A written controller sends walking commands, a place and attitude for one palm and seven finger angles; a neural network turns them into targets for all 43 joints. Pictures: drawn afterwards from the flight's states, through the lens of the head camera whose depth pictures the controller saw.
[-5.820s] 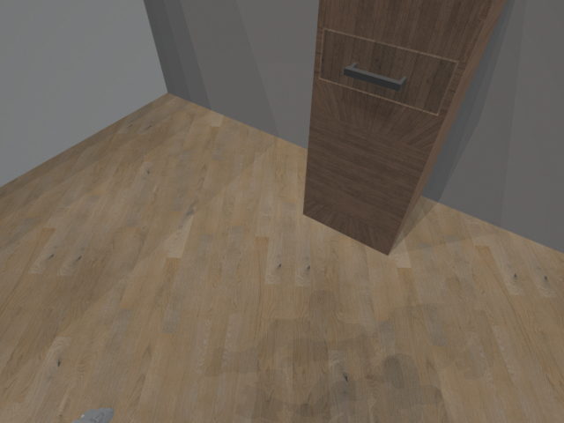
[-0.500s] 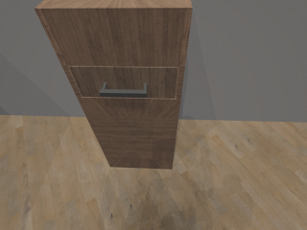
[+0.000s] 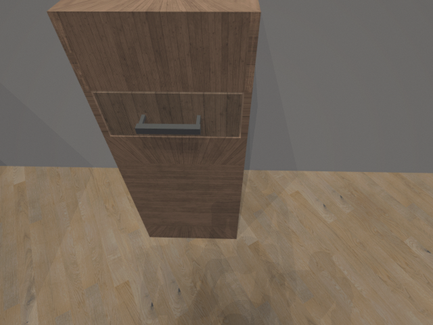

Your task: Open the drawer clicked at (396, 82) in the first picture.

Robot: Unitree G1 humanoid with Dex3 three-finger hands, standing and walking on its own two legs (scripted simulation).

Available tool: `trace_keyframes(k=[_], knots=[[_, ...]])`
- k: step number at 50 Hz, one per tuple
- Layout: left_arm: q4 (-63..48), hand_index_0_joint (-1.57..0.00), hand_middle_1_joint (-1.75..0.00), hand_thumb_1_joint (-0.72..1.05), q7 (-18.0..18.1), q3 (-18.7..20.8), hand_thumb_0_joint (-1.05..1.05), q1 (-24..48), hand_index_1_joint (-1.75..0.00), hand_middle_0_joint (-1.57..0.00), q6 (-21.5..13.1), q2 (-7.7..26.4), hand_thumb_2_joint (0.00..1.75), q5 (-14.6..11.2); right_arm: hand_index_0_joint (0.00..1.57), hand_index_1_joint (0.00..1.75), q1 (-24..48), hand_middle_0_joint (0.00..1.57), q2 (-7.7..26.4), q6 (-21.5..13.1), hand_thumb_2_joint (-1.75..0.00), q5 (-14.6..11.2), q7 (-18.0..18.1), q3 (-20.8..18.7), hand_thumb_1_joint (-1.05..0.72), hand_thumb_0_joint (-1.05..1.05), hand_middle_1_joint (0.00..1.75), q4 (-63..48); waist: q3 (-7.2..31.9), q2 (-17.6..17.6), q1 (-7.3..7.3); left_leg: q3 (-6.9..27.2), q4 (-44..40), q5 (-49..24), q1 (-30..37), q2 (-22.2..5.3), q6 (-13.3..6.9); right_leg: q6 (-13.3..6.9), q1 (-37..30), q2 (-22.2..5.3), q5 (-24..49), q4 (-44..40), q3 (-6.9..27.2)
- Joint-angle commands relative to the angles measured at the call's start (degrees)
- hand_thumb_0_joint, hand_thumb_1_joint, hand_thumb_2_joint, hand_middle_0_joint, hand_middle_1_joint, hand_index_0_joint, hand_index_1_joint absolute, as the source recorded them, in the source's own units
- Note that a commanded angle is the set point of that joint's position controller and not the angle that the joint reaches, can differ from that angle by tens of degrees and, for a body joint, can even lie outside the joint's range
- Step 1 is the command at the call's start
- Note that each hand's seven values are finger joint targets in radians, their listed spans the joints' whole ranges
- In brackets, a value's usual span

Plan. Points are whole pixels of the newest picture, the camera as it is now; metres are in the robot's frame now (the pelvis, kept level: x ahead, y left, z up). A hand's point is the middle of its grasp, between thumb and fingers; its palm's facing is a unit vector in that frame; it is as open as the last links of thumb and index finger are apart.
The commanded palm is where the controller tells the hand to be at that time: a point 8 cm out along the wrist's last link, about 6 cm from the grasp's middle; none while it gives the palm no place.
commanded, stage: look again from close up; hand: left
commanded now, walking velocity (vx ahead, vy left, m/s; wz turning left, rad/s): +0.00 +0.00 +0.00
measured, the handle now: (169, 123) +0.60 +0.15 +0.01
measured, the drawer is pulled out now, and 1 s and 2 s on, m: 0.00 0.00 0.00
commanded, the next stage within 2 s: shuffle to correct the standing spot in 0.42 s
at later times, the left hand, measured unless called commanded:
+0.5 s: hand out of the picture +0.02 +0.18 -0.17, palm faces +0.00 -0.98 -0.20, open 7.3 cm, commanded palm none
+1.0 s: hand out of the picture +0.01 +0.14 -0.17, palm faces +0.06 -0.98 -0.18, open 7.3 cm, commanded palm none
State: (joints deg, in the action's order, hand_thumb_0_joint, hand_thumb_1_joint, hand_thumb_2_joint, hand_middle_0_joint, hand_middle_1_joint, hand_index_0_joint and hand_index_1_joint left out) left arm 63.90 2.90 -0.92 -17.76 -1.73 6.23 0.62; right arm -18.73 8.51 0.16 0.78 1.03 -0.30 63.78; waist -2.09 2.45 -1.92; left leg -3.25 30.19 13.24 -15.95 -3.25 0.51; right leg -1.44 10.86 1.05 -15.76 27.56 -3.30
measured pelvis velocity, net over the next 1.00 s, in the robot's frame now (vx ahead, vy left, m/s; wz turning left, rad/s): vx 0.07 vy -0.02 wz -0.02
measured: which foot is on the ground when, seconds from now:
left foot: down 0.00-0.82, up 0.84-1.00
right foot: down 0.00-1.00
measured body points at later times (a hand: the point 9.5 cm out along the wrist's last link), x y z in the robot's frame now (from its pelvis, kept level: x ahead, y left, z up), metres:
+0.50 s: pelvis +0.01 +0.01 +0.00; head +0.02 +0.01 +0.45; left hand +0.02 +0.23 -0.16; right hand +0.01 -0.21 -0.16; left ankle +0.03 +0.12 -0.74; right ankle -0.01 -0.11 -0.74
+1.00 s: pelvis +0.07 -0.02 +0.00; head +0.10 -0.02 +0.45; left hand +0.01 +0.19 -0.16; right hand +0.10 -0.25 -0.16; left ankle +0.08 +0.09 -0.71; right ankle -0.01 -0.10 -0.74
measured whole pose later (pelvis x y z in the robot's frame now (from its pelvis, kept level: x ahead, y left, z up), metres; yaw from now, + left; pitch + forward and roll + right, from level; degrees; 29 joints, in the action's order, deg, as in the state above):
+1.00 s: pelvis +0.07 -0.02 +0.00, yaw -1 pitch +1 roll +0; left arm 63.2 2.2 0.9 -23.9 -2.7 6.5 1.7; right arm -13.1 9.3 -0.2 0.6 1.5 -1.4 61.5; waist -2.0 -0.3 1.6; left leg -5.5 46.9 24.3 -23.8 -1.8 -0.9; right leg -2.9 7.0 1.4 -22.0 28.1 -2.3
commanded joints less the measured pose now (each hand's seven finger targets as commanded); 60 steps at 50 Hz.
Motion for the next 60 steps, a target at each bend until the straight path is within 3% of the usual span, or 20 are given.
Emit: trace_keyframes(k=[1, 3, 8, 16, 26, 32, 36, 39, 41, 42, 44, 46, 48, 50, 51, 52, 54, 55, 56, 60], knots=[[-3.82, -0.2, -0.3, 0.9, -0.07, 1.57, 0.0, -1.84, -0.3, -0.2, -0.8, 7.46, 0.9, -0.02, 0.2, 0.3, -3.85, 0.2, 3.6, -1.76, -0.9, 0.36, -0.17, -0.15, -0.9, 0.0, 0.3, -4.1, -0.22, 1.41, 0.67, 5.26, -4.57, -0.98, -0.43, -2.59, -2.41, -2.22, 4.14, -5.72, -2.41, -3.57, 5.94], [-3.63, -0.2, -0.3, 0.9, -0.23, 1.3, 0.0, -2.26, -0.3, -0.2, -0.37, 6.53, 0.9, 0.05, 0.2, 0.3, -3.23, 0.2, 4.23, -1.66, -0.9, 0.32, -0.02, -0.22, -0.9, 0.0, 0.3, -4.65, -2.73, -2.98, 1.05, 5.57, -6.29, 2.09, -1.79, -2.5, -2.66, -1.94, 5.02, -5.45, -4.52, -3.92, 6.14], [-3.99, -0.2, -0.3, 0.9, -0.45, 1.23, 0.0, -2.7, -0.3, -0.2, 0.04, 6.73, 0.9, 0.14, 0.2, 0.3, -2.42, 0.2, 4.73, -1.6, -0.9, 0.29, -0.03, -0.24, -0.9, 0.0, 0.3, -4.49, -4.64, -3.91, 1.59, 5.86, -8.85, 4.93, -1.92, -2.4, -2.93, -1.33, 5.71, -5.36, -4.28, -3.94, 6.17], [-3.9, -0.2, -0.3, 0.9, -0.5, 1.5, 0.0, -2.73, -0.3, -0.2, -0.05, 7.54, 0.9, 0.16, 0.2, 0.3, -1.75, 0.2, 5.2, -2.23, -0.9, 0.12, 0.21, -0.03, -0.9, 0.0, 0.3, -2.84, -1.34, -4.05, 1.81, 4.63, -8.29, -4.04, 2.32, -2.78, -3.01, -0.68, 3.03, -5.98, 3.53, -3.41, 5.86], [-2.77, -0.2, -0.3, 0.9, -0.7, 1.49, 0.0, -2.69, -0.3, -0.2, 0.16, 8.02, 0.9, 0.23, 0.2, 0.3, 0.45, 0.2, 5.7, -2.16, -0.9, -0.01, 0.49, -0.16, -0.9, 0.0, 0.3, -1.91, -1.14, -2.13, 1.89, 4.08, -8.49, -5.64, 4.46, -3.12, -2.77, -0.45, 2.93, -6.25, 5.75, -4.56, 6.35], [-2.8, -0.2, -0.3, 0.9, -1.83, 2.05, 0.0, -4.03, -0.3, -0.2, 1.02, 6.79, 0.9, 1.07, 0.2, 0.3, 0.11, 0.2, 7.7, -1.25, -0.9, 0.66, 0.28, -1.64, -0.9, 0.0, 0.3, -2.33, -4.74, 1.79, 1.52, 8.67, -13.53, 18.13, 1.07, -6.63, -4.89, -1.15, 7.91, -3.14, -9.62, 0.38, 2.57], [-3.88, -0.2, -0.3, 0.9, -2.51, 2.53, 0.0, -4.44, -0.3, -0.2, 0.88, 6.1, 0.9, 1.46, 0.2, 0.3, -1.24, 0.2, 8.9, -1.51, -0.9, 0.75, 0.61, -2.6, -0.9, 0.0, 0.3, -3.22, -4.6, 3.3, 1.58, 11.84, -13.6, 16.32, 1.46, -10.14, -7.45, -1.24, 9.95, -2.22, -7.47, 4.43, 0.45], [-2.98, -0.2, -0.3, 0.9, -2.6, 3.03, 0.0, -7.82, -0.3, -0.2, 0.18, 6.74, 0.9, 1.23, 0.2, 0.3, 0.03, 0.2, 7.23, -2.03, -0.9, 0.64, 0.67, -2.48, -0.9, 0.0, 0.3, -4.27, -1.84, -3.54, 3.06, 6.08, -4.96, 7.26, -2.26, -6.42, -5.8, -2.4, 2.7, -4.3, -3.7, -0.97, 5.33], [-1.29, -0.2, -0.3, 0.9, -1.98, 3.99, 0.0, -12.35, -0.3, -0.2, -0.37, 9.81, 0.9, 1.11, 0.2, 0.3, 2.72, 0.2, 3.83, -2.51, -0.9, 0.51, 0.48, -1.69, -0.9, 0.0, 0.3, -5.71, -1.7, -16.79, 4.59, -3.93, 10.97, 8.13, -12.57, 0.98, -2.56, -6.13, -6.53, -12.48, 8.22, -8.04, 17.46], [-0.35, -0.2, -0.3, 0.9, -1.67, 4.25, 0.0, -15.43, -0.3, -0.2, -0.71, 10.43, 0.9, 1.02, 0.2, 0.3, 6.53, 0.2, 3.38, -2.53, -0.9, 0.66, 0.28, -1.48, -0.9, 0.0, 0.3, -7.28, -2.98, -17.95, 6.36, -3.73, 19.05, 17.68, -19.48, 1.98, -2.11, -9.59, -9.67, -16.98, 19.95, -9.83, 22.82], [0.37, -0.2, -0.3, 0.9, -0.8, 4.14, 0.0, -17.17, -0.3, -0.2, -1.25, 9.2, 0.9, 1.38, 0.2, 0.3, 9.17, 0.2, 2.38, -2.87, -0.9, 0.39, 0.08, -1.6, -0.9, 0.0, 0.3, -8.23, -3.03, -8.88, 6.17, -0.87, 28.47, 19.66, -24.19, 0.23, -2.58, -14.39, -13.01, -19.69, 33.03, -7.63, 22.94], [-0.56, -0.2, -0.3, 0.9, -0.41, 3.79, 0.0, -13.95, -0.3, -0.2, -1.29, 8.5, 0.9, 1.53, 0.2, 0.3, 9.35, 0.2, 1.34, -2.77, -0.9, 0.16, -0.31, -1.24, -0.9, 0.0, 0.3, -7.98, -1.94, -6.31, 4.75, -0.83, 23.64, 16.74, -21.37, 0.24, -2.13, -12.3, -12.12, -16.4, 40.09, -5.41, 15.85], [-1.42, -0.2, -0.3, 0.9, -0.22, 3.19, 0.0, -10.45, -0.3, -0.2, -1.15, 7.86, 0.9, 1.29, 0.2, 0.3, 8.05, 0.2, 0.23, -2.34, -0.9, -0.32, -0.16, -0.49, -0.9, 0.0, 0.3, -7.07, -1.12, -7.84, 3.01, -1.25, 13.51, 10.0, -11.3, 0.93, -1.31, -9.8, -5.94, -13.89, 43.32, -4.94, 11.6], [-1.91, -0.2, -0.3, 0.9, -0.22, 2.63, 0.0, -7.57, -0.3, -0.2, -0.76, 7.42, 0.9, 0.62, 0.2, 0.3, 2.62, 0.2, 0.02, -2.27, -0.9, -0.49, 0.39, 0.06, -0.9, 0.0, 0.3, -4.13, 1.03, -9.17, 0.65, -2.22, 0.49, -3.19, 1.82, 2.84, -0.89, -5.33, -1.98, -8.81, 40.96, -0.96, 6.59], [-1.92, -0.2, -0.3, 0.9, -0.19, 2.48, 0.0, -7.84, -0.3, -0.2, -0.65, 7.33, 0.9, 0.3, 0.2, 0.3, 0.12, 0.2, 2.0, -2.53, -0.9, -0.44, 0.79, -0.29, -0.9, 0.0, 0.3, -3.23, 3.05, -8.05, -0.11, -0.71, -3.55, -16.32, 8.68, 1.04, -1.68, -2.87, 0.02, -7.39, 38.37, 2.49, 5.89], [-2.02, -0.2, -0.3, 0.9, 0.06, 2.45, 0.0, -9.82, -0.3, -0.2, -0.35, 6.61, 0.9, 0.01, 0.2, 0.3, -1.52, 0.2, 5.8, -2.98, -0.9, -0.24, 1.25, -0.96, -0.9, 0.0, 0.3, -3.08, 6.42, -2.84, 0.37, 4.99, -1.03, -36.34, 16.12, -5.44, -4.72, -0.44, 4.19, -5.56, 27.4, 4.87, 5.42], [-2.2, -0.2, -0.3, 0.9, 0.78, 2.17, 0.0, -12.19, -0.3, -0.2, 0.48, 5.47, 0.9, 0.16, 0.2, 0.3, -0.61, 0.2, 9.32, -2.49, -0.9, -0.78, 1.68, -1.57, -0.9, 0.0, 0.3, -3.87, 6.54, 7.49, 1.91, 11.01, -1.92, -56.03, 17.25, -14.76, -10.97, 1.52, 6.61, -2.6, -3.95, 8.86, 3.41], [-2.13, -0.2, -0.3, 0.9, 0.77, 2.26, 0.0, -10.73, -0.3, -0.2, 0.97, 6.23, 0.9, 0.11, 0.2, 0.3, 1.17, 0.2, 8.83, -2.27, -0.9, -0.85, 2.03, -1.52, -0.9, 0.0, 0.3, -3.97, 5.06, 10.97, 1.92, 12.47, -4.68, -58.73, 15.43, -15.74, -12.69, 1.91, 7.16, -2.67, -12.99, 12.41, 2.7], [-2.54, -0.2, -0.3, 0.9, 0.71, 2.29, 0.0, -9.08, -0.3, -0.2, 1.52, 6.45, 0.9, 0.14, 0.2, 0.3, 2.48, 0.2, 8.3, -1.98, -0.9, -0.76, 2.26, -1.45, -0.9, 0.0, 0.3, -4.16, 2.76, 9.68, 2.06, 12.41, -6.41, -57.73, 12.89, -15.91, -13.43, 2.08, 8.15, -3.34, -16.06, 15.04, 3.08], [-3.25, -0.2, -0.3, 0.9, 0.1, 2.69, 0.0, -8.75, -0.3, -0.2, 2.15, 5.02, 0.9, 0.6, 0.2, 0.3, 6.8, 0.2, 8.43, -1.06, -0.9, -0.21, 1.88, -2.45, -0.9, 0.0, 0.3, -6.16, 5.54, 2.79, 3.56, 7.33, -5.05, -43.29, 8.77, -12.88, -11.36, 1.95, 4.47, -4.34, -7.32, 10.01, 1.65]])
